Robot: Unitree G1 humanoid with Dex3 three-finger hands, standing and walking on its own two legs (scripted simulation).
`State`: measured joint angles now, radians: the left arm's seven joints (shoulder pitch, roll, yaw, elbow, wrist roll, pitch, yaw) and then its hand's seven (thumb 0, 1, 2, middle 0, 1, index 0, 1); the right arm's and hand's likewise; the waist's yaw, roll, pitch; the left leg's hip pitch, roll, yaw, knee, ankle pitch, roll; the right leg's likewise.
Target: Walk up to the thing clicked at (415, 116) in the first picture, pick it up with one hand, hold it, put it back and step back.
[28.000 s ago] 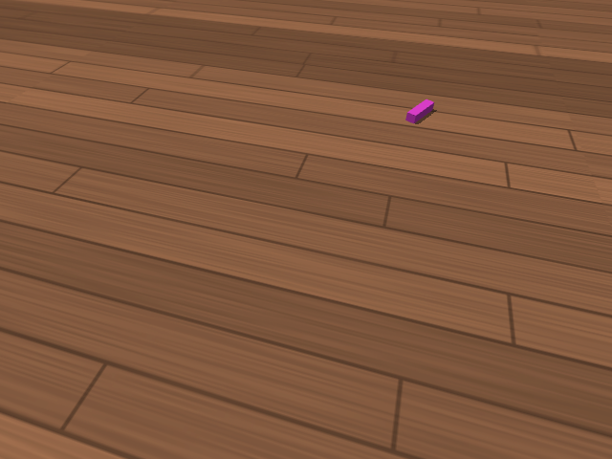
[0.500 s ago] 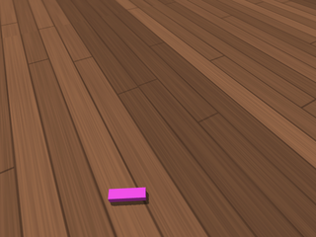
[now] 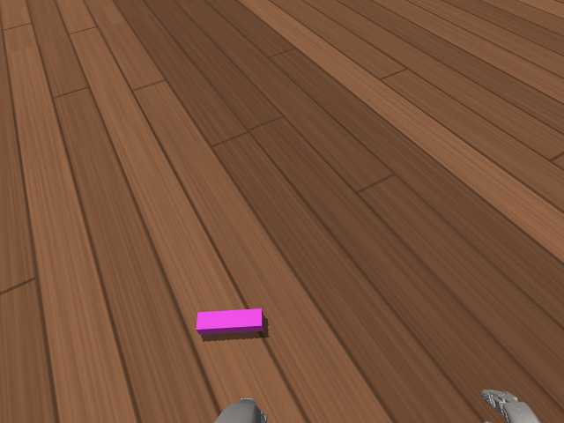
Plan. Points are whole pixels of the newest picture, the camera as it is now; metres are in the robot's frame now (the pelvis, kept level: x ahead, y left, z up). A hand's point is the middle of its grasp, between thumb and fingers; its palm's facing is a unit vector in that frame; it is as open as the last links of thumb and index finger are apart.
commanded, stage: walk up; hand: left
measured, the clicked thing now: (230, 321) +0.52 +0.24 -0.73
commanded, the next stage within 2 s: stand in 1.72 s
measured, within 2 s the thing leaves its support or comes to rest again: neither
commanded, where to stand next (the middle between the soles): +0.08 +0.03 m, yaw +1 degrees
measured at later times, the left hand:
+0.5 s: hand out of the picture +0.10 +0.29 -0.14, palm faces +0.02 -0.92 -0.39, open 7.4 cm
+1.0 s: hand out of the picture +0.07 +0.32 -0.15, palm faces +0.04 -0.91 -0.41, open 7.3 cm
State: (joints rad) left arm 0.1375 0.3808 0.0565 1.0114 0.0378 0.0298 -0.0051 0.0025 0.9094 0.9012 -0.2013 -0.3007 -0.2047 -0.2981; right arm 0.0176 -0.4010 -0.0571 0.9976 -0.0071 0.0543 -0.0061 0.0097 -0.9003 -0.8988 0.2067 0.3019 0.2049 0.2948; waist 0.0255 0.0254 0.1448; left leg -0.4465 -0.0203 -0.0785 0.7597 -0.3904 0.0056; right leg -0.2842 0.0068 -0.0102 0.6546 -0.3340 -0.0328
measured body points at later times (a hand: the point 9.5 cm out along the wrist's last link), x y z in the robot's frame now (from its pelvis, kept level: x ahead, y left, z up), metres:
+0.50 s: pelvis +0.05 +0.00 +0.01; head +0.07 +0.01 +0.46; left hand +0.10 +0.33 -0.11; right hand +0.11 -0.32 -0.11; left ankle +0.00 +0.14 -0.72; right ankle +0.14 -0.12 -0.71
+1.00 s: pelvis -0.01 +0.03 +0.00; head +0.03 +0.05 +0.44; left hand +0.07 +0.37 -0.13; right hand +0.05 -0.29 -0.12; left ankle -0.03 +0.15 -0.72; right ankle +0.05 -0.11 -0.67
